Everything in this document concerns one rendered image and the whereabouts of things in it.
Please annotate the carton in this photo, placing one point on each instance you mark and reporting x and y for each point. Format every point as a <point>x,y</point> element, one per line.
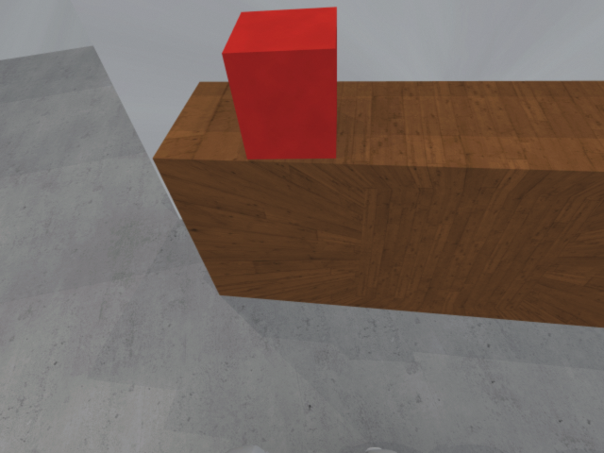
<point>281,67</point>

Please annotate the pedestal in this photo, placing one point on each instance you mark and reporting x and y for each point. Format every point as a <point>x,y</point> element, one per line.
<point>470,198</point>

